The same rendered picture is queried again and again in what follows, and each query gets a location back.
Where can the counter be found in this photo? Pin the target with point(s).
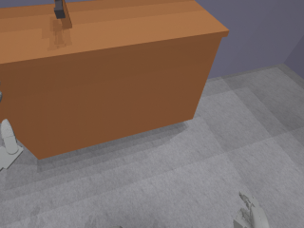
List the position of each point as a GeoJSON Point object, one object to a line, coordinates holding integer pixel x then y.
{"type": "Point", "coordinates": [108, 70]}

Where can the left robot hand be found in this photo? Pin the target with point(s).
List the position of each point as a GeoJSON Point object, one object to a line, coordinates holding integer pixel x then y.
{"type": "Point", "coordinates": [11, 151]}

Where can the tap lever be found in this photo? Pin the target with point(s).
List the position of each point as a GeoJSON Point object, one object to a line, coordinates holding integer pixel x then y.
{"type": "Point", "coordinates": [59, 10]}

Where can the right robot hand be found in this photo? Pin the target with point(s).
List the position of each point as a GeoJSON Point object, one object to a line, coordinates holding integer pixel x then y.
{"type": "Point", "coordinates": [256, 218]}

